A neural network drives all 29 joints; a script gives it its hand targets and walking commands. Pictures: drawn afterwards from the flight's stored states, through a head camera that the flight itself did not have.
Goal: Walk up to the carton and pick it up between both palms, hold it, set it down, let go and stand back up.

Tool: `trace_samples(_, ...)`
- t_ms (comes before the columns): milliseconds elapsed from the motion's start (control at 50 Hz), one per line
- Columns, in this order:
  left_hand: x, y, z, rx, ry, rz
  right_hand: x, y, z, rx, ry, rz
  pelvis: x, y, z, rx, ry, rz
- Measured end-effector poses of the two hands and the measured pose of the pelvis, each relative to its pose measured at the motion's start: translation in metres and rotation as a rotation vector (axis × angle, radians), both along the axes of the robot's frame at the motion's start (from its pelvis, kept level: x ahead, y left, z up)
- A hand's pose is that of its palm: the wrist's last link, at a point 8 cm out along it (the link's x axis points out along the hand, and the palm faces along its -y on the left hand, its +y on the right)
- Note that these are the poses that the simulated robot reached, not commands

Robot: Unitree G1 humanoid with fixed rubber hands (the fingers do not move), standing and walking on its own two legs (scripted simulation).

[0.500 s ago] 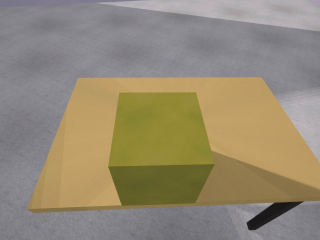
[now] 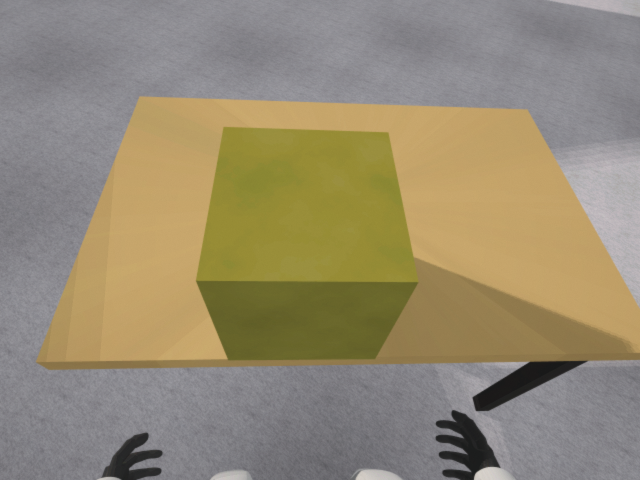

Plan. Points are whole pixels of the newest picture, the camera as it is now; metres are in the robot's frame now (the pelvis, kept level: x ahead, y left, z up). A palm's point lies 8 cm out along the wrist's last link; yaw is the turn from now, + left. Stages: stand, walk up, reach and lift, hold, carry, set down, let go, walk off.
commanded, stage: reach and lift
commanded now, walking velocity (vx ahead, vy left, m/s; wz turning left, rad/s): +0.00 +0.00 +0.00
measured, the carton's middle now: (304, 251) +0.42 +0.02 -0.02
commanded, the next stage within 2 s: none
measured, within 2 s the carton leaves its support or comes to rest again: neither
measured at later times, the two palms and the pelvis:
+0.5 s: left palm out of the picture +0.12 +0.25 -0.08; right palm out of the picture +0.13 -0.20 -0.07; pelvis -0.02 +0.01 +0.01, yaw -1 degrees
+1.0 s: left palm (88, 440) +0.17 +0.26 -0.04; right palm (466, 441) +0.17 -0.18 -0.05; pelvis +0.01 +0.02 +0.02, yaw -1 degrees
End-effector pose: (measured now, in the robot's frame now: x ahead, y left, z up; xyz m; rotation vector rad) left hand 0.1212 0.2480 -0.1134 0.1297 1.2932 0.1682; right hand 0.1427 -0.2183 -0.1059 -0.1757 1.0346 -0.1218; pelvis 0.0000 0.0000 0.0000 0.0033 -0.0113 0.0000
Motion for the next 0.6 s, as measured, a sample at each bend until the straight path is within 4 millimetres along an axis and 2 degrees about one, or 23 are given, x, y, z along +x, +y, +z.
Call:
trace_samples(60, 0.007, 0.014, 0.001, 0.057, -0.08, 0.005, -0.007, 0.01, -0.007, 0.028, -0.01, 0.0, -0.01, -0.004, -0.003, 0.0, 0.035, 0.0)
trace_samples(120, 0.032, 0.02, 0.012, 0.075, -0.22, -0.015, -0.001, 0.021, -0.006, 0.058, -0.085, -0.017, -0.015, -0.005, -0.004, -0.001, 0.06, 0.003)
trace_samples(180, 0.057, 0.017, 0.031, 0.057, -0.356, -0.053, 0.007, 0.029, 0.005, 0.083, -0.192, -0.038, -0.016, -0.004, -0.002, -0.002, 0.057, 0.0)
trace_samples(240, 0.068, 0.01, 0.05, 0.03, -0.425, -0.089, 0.008, 0.032, 0.021, 0.089, -0.274, -0.055, -0.013, 0.0, 0.005, -0.002, 0.02, -0.008)
trace_samples(280, 0.064, 0.006, 0.058, 0.018, -0.437, -0.097, 0.004, 0.029, 0.029, 0.081, -0.304, -0.062, -0.009, 0.003, 0.009, -0.003, -0.013, -0.014)
trace_samples(340, 0.049, 0.003, 0.06, 0.002, -0.425, -0.076, -0.005, 0.024, 0.034, 0.058, -0.314, -0.053, -0.006, 0.006, 0.013, -0.002, -0.059, -0.019)
trace_samples(480, 0.005, 0.005, 0.033, -0.019, -0.356, -0.012, -0.017, 0.02, 0.037, 0.02, -0.287, -0.023, -0.016, 0.009, 0.012, 0.002, -0.099, -0.012)
trace_samples(540, 0.0, 0.007, 0.031, -0.006, -0.393, -0.01, -0.015, 0.027, 0.04, 0.036, -0.303, -0.019, -0.02, 0.01, 0.011, -0.001, -0.088, -0.01)
trace_samples(600, 0.005, 0.007, 0.037, 0.005, -0.464, -0.018, -0.011, 0.035, 0.041, 0.066, -0.319, -0.016, -0.022, 0.01, 0.011, -0.003, -0.077, -0.007)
